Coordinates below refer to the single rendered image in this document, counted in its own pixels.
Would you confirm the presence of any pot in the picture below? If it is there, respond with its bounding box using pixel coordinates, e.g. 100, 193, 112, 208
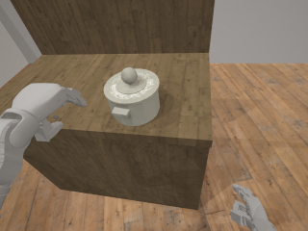
108, 90, 160, 127

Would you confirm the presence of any robot left hand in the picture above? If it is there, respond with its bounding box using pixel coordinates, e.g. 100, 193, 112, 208
12, 83, 88, 142

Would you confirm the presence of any lid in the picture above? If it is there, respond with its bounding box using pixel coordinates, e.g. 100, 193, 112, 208
103, 68, 160, 106

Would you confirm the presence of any knob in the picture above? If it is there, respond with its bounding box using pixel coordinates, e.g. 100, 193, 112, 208
120, 67, 138, 85

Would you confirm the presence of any table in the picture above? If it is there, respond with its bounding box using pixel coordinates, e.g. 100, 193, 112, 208
0, 0, 215, 210

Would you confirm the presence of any robot left forearm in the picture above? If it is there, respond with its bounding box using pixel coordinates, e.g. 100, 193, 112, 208
0, 108, 40, 218

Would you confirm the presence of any robot right hand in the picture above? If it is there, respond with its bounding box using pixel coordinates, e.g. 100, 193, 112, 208
230, 184, 269, 229

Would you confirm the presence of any robot right forearm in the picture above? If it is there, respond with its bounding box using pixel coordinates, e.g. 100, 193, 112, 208
250, 218, 277, 231

